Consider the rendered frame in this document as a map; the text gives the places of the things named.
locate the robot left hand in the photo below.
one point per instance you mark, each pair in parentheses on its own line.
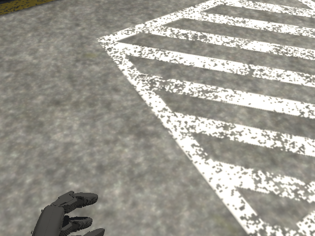
(53,221)

